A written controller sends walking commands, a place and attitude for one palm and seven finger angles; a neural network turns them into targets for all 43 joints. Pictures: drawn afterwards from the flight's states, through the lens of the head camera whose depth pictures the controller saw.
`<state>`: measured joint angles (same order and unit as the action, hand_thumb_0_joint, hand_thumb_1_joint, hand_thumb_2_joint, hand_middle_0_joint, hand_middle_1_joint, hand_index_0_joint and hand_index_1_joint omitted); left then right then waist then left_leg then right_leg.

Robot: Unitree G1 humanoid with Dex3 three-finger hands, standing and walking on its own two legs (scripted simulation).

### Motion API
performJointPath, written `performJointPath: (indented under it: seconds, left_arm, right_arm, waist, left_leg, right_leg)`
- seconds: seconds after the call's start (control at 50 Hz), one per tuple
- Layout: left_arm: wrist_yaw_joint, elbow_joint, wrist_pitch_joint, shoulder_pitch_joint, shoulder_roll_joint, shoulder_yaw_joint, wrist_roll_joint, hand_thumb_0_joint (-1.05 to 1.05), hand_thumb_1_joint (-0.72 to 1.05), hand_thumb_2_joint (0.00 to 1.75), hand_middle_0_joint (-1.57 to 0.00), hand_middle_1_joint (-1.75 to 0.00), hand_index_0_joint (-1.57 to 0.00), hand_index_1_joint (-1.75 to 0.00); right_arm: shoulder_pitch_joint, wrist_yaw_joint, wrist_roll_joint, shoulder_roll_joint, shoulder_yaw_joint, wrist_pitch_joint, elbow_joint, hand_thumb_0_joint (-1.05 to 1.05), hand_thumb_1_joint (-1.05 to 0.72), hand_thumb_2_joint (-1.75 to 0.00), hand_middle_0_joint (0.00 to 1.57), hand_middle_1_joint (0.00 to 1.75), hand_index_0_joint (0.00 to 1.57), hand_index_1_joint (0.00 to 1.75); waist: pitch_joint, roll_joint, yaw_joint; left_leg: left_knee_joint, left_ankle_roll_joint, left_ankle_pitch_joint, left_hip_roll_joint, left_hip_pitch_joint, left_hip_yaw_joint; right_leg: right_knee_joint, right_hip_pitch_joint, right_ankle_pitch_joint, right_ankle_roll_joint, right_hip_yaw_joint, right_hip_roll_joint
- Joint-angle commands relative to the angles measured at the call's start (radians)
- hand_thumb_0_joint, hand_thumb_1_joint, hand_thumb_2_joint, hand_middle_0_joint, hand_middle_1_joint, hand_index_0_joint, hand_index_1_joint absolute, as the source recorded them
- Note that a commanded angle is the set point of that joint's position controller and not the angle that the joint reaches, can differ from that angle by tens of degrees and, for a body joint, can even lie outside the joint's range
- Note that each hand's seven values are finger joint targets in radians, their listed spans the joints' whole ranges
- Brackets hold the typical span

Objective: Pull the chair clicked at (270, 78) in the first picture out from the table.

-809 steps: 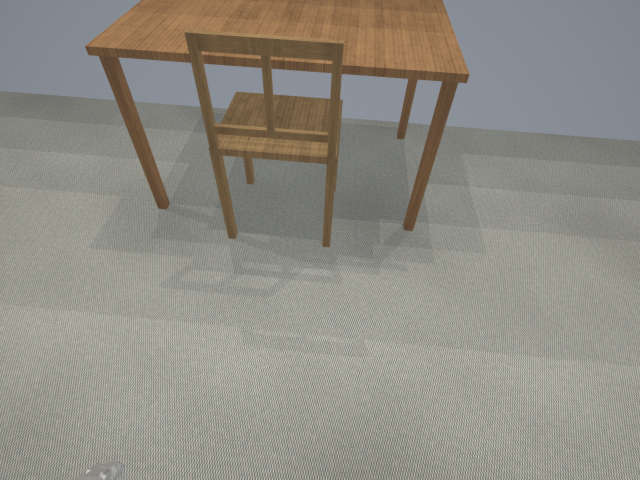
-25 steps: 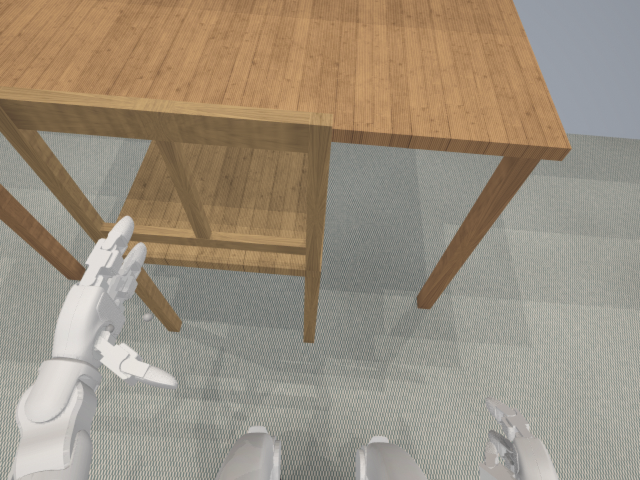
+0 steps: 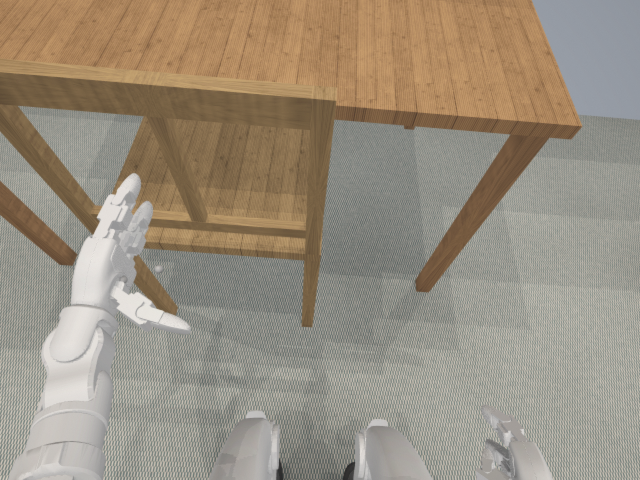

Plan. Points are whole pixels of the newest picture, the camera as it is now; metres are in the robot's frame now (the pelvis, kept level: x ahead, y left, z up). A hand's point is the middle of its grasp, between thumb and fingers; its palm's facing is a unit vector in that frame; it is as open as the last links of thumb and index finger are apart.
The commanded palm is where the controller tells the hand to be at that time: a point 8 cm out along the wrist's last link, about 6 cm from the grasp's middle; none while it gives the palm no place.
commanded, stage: aim the fingers beside a spindle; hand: left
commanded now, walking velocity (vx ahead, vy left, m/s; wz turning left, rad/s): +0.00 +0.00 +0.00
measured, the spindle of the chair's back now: (182, 173) +0.53 +0.21 -0.01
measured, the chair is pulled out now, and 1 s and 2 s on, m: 0.00 0.00 0.00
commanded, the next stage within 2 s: push the fingers through the gap in 0.98 s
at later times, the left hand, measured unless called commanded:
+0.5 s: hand (165, 237) +0.41 +0.21 +0.01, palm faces -0.04 -1.00 -0.04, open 17.0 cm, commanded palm +0.38 +0.26 +0.01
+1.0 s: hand (167, 247) +0.39 +0.20 +0.01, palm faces -0.06 -1.00 -0.03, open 17.0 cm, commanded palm +0.38 +0.26 +0.01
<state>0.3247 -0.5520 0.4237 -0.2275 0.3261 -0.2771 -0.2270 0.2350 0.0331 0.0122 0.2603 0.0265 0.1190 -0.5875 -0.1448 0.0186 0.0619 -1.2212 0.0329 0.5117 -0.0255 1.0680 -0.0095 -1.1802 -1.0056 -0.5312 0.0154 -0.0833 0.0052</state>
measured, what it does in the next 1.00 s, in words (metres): stands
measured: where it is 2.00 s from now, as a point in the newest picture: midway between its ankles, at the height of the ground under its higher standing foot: outside the picture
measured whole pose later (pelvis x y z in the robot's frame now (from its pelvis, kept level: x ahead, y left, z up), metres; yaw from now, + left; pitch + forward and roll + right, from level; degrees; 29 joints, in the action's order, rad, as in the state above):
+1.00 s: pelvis +0.00 +0.00 -0.01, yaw -1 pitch +23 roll -3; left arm 0.35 -0.71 0.45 -0.39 0.36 -0.32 -0.21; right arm 0.24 0.01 0.01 0.26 0.02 0.05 -0.59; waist -0.16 0.02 0.08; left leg -1.27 0.03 0.53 -0.03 1.15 -0.01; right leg -1.22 -1.09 -0.54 0.01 -0.08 0.00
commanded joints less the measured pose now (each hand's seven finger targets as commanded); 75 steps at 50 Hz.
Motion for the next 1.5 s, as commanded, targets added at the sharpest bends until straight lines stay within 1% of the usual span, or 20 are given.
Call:
performJointPath:
  seconds: [0.0,0.1,0.16,0.22,0.34,0.42,0.5,0.58,0.66,0.7,0.78,0.84,0.9,0.98,1.02,1.1,1.2,1.24,1.32,1.48]
  left_arm:
    - [0.007,0.174,0.077,-0.274,0.185,-0.046,-0.014,0.00,-0.50,0.30,-0.06,-0.08,-0.06,-0.08]
    - [0.009,0.091,0.073,-0.340,0.203,-0.057,-0.006,0.00,-0.50,0.30,-0.06,-0.08,-0.06,-0.08]
    - [0.008,0.072,0.083,-0.371,0.232,-0.085,-0.002,0.00,-0.50,0.30,-0.06,-0.08,-0.06,-0.08]
    - [0.007,0.064,0.098,-0.440,0.225,-0.072,0.005,0.00,-0.50,0.30,-0.06,-0.08,-0.06,-0.08]
    - [0.026,-0.042,0.104,-0.537,0.301,-0.124,0.011,0.00,-0.50,0.30,-0.06,-0.08,-0.06,-0.08]
    - [0.053,-0.030,0.098,-0.468,0.336,-0.163,0.001,0.00,-0.50,0.30,-0.06,-0.08,-0.06,-0.08]
    - [0.067,0.010,0.073,-0.398,0.277,-0.120,-0.019,0.00,-0.50,0.30,-0.06,-0.08,-0.06,-0.08]
    - [0.046,0.025,0.073,-0.414,0.293,-0.138,-0.018,0.00,-0.50,0.30,-0.06,-0.08,-0.06,-0.08]
    - [0.026,0.086,0.107,-0.438,0.292,-0.130,-0.010,0.00,-0.50,0.30,-0.06,-0.08,-0.06,-0.08]
    - [0.027,0.076,0.110,-0.470,0.234,-0.072,-0.007,0.00,-0.50,0.30,-0.06,-0.08,-0.06,-0.08]
    - [0.026,-0.006,0.095,-0.461,0.277,-0.109,0.003,0.00,-0.50,0.30,-0.06,-0.08,-0.06,-0.08]
    - [0.029,0.063,0.103,-0.453,0.241,-0.077,0.002,0.00,-0.50,0.30,-0.06,-0.08,-0.06,-0.08]
    - [0.022,0.056,0.090,-0.384,0.230,-0.079,-0.005,0.00,-0.50,0.30,-0.06,-0.08,-0.06,-0.08]
    - [0.011,-0.029,0.079,-0.455,0.272,-0.114,0.004,0.00,-0.50,0.30,-0.06,-0.08,-0.06,-0.08]
    - [0.014,0.005,0.098,-0.474,0.317,-0.151,0.008,0.00,-0.50,0.30,-0.06,-0.08,-0.06,-0.08]
    - [0.036,0.083,0.119,-0.483,0.260,-0.091,-0.007,0.00,-0.50,0.30,-0.06,-0.08,-0.06,-0.08]
    - [0.042,-0.050,0.087,-0.575,0.263,-0.082,0.002,0.00,-0.50,0.30,-0.06,-0.08,-0.06,-0.08]
    - [0.039,-0.037,0.088,-0.615,0.264,-0.078,0.006,0.00,-0.50,0.30,-0.06,-0.08,-0.06,-0.08]
    - [0.027,-0.065,0.093,-0.607,0.336,-0.140,0.017,0.00,-0.50,0.30,-0.06,-0.08,-0.06,-0.08]
    - [0.028,-0.121,0.091,-0.673,0.334,-0.134,0.026,0.00,-0.50,0.30,-0.06,-0.08,-0.06,-0.08]
  right_arm:
    - [0.059,0.011,0.003,0.165,-0.069,0.027,0.106,0.00,-0.90,-0.90,0.20,0.30,0.20,0.30]
    - [0.072,0.008,0.004,0.170,-0.072,0.009,0.088,0.00,-0.90,-0.90,0.20,0.30,0.20,0.30]
    - [0.079,0.006,0.001,0.171,-0.073,0.001,0.085,0.00,-0.90,-0.90,0.20,0.30,0.20,0.30]
    - [0.085,0.004,-0.002,0.168,-0.072,-0.006,0.079,0.00,-0.90,-0.90,0.20,0.30,0.20,0.30]
    - [0.102,0.006,-0.005,0.175,-0.068,-0.020,0.059,0.00,-0.90,-0.90,0.20,0.30,0.20,0.30]
    - [0.113,-0.001,-0.003,0.178,-0.072,-0.029,0.075,0.00,-0.90,-0.90,0.20,0.30,0.20,0.30]
    - [0.113,-0.008,0.005,0.174,-0.077,-0.037,0.082,0.00,-0.90,-0.90,0.20,0.30,0.20,0.30]
    - [0.109,-0.006,0.006,0.177,-0.078,-0.040,0.078,0.00,-0.90,-0.90,0.20,0.30,0.20,0.30]
    - [0.106,-0.003,0.000,0.176,-0.079,-0.032,0.074,0.00,-0.90,-0.90,0.20,0.30,0.20,0.30]
    - [0.106,-0.002,0.000,0.172,-0.078,-0.028,0.067,0.00,-0.90,-0.90,0.20,0.30,0.20,0.30]
    - [0.100,0.002,0.000,0.180,-0.074,-0.035,0.061,0.00,-0.90,-0.90,0.20,0.30,0.20,0.30]
    - [0.096,-0.003,-0.002,0.173,-0.075,-0.035,0.080,0.00,-0.90,-0.90,0.20,0.30,0.20,0.30]
    - [0.097,-0.008,-0.001,0.171,-0.076,-0.039,0.085,0.00,-0.90,-0.90,0.20,0.30,0.20,0.30]
    - [0.090,-0.002,0.002,0.177,-0.069,-0.050,0.077,0.00,-0.90,-0.90,0.20,0.30,0.20,0.30]
    - [0.090,0.001,-0.002,0.176,-0.068,-0.048,0.084,0.00,-0.90,-0.90,0.20,0.30,0.20,0.30]
    - [0.091,-0.002,-0.003,0.169,-0.073,-0.037,0.080,0.00,-0.90,-0.90,0.20,0.30,0.20,0.30]
    - [0.105,0.009,0.001,0.182,-0.070,-0.038,0.046,0.00,-0.90,-0.90,0.20,0.30,0.20,0.30]
    - [0.108,0.008,-0.003,0.181,-0.071,-0.038,0.043,0.00,-0.90,-0.90,0.20,0.30,0.20,0.30]
    - [0.121,0.004,-0.008,0.180,-0.067,-0.046,0.045,0.00,-0.90,-0.90,0.20,0.30,0.20,0.30]
    - [0.138,-0.006,-0.008,0.183,-0.067,-0.067,0.043,0.00,-0.90,-0.90,0.20,0.30,0.20,0.30]
  waist:
    - [-0.398,0.088,0.004]
    - [-0.364,0.052,0.018]
    - [-0.393,0.066,0.007]
    - [-0.418,0.092,0.019]
    - [-0.426,0.077,0.030]
    - [-0.497,0.100,0.001]
    - [-0.473,0.097,0.015]
    - [-0.421,0.054,0.021]
    - [-0.454,0.104,0.014]
    - [-0.423,0.111,0.041]
    - [-0.393,0.080,0.028]
    - [-0.467,0.130,0.013]
    - [-0.458,0.104,0.013]
    - [-0.354,0.025,0.033]
    - [-0.416,0.076,0.012]
    - [-0.491,0.138,0.027]
    - [-0.395,0.092,0.054]
    - [-0.444,0.126,0.046]
    - [-0.489,0.103,0.032]
    - [-0.456,0.112,0.052]
  left_leg:
    - [0.160,-0.016,-0.303,0.005,-0.343,0.077]
    - [0.143,-0.013,-0.274,0.003,-0.293,0.078]
    - [0.136,-0.015,-0.275,0.005,-0.296,0.074]
    - [0.120,-0.014,-0.287,0.005,-0.303,0.073]
    - [0.080,-0.005,-0.256,0.009,-0.209,0.058]
    - [0.082,-0.006,-0.326,0.008,-0.253,0.059]
    - [0.096,-0.007,-0.363,0.001,-0.293,0.068]
    - [0.105,-0.005,-0.278,0.001,-0.238,0.066]
    - [0.116,-0.014,-0.293,0.000,-0.311,0.078]
    - [0.118,-0.013,-0.290,-0.004,-0.335,0.090]
    - [0.113,-0.012,-0.240,0.002,-0.269,0.081]
    - [0.119,-0.020,-0.330,0.000,-0.361,0.091]
    - [0.116,-0.019,-0.361,-0.002,-0.355,0.090]
    - [0.104,-0.008,-0.219,0.005,-0.205,0.073]
    - [0.095,-0.008,-0.245,0.008,-0.225,0.065]
    - [0.092,-0.015,-0.356,0.000,-0.349,0.082]
    - [0.087,-0.010,-0.252,-0.001,-0.272,0.089]
    - [0.087,-0.014,-0.279,0.001,-0.309,0.092]
    - [0.074,-0.010,-0.321,0.003,-0.279,0.080]
    - [0.073,-0.008,-0.290,0.000,-0.255,0.077]
  right_leg:
    - [0.137,0.110,0.229,0.017,0.040,-0.020]
    - [0.130,0.079,0.212,0.016,0.041,-0.022]
    - [0.125,0.085,0.214,0.017,0.047,-0.019]
    - [0.114,0.064,0.221,0.015,0.051,-0.020]
    - [0.100,0.085,0.225,0.012,0.071,-0.020]
    - [0.092,0.125,0.286,0.016,0.071,-0.024]
    - [0.101,0.099,0.301,0.014,0.055,-0.029]
    - [0.113,0.093,0.235,0.009,0.057,-0.027]
    - [0.112,0.064,0.217,0.015,0.050,-0.027]
    - [0.113,0.014,0.200,0.017,0.040,-0.030]
    - [0.116,0.029,0.176,0.016,0.048,-0.026]
    - [0.102,0.036,0.225,0.021,0.040,-0.025]
    - [0.103,0.047,0.253,0.019,0.036,-0.028]
    - [0.115,0.053,0.181,0.011,0.051,-0.028]
    - [0.104,0.077,0.203,0.016,0.061,-0.027]
    - [0.095,0.054,0.266,0.019,0.050,-0.030]
    - [0.103,-0.014,0.183,0.017,0.046,-0.028]
    - [0.098,-0.011,0.195,0.018,0.045,-0.024]
    - [0.089,0.051,0.245,0.016,0.055,-0.027]
    - [0.096,0.027,0.223,0.013,0.056,-0.030]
